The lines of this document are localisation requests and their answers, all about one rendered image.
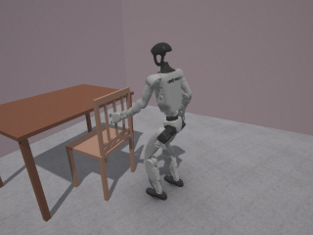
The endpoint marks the right robot hand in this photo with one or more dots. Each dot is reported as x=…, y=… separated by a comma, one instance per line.
x=182, y=117

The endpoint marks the humanoid robot torso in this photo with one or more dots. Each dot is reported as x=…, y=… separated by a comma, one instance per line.
x=169, y=99

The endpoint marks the robot left forearm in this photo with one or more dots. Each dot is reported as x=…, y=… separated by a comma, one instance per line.
x=135, y=109

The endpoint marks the right robot upper arm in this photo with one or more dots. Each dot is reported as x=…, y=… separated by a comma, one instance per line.
x=187, y=94

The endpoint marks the left robot hand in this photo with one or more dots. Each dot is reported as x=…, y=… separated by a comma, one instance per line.
x=115, y=117

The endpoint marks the chair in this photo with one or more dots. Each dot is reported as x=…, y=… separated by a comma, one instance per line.
x=102, y=141

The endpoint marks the table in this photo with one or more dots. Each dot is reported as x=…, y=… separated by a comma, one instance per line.
x=30, y=116

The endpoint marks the robot right forearm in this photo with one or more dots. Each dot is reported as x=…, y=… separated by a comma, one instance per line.
x=184, y=104

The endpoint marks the robot head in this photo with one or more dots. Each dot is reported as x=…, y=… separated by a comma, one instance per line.
x=161, y=49

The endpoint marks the left robot upper arm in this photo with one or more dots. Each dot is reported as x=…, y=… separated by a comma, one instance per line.
x=151, y=83

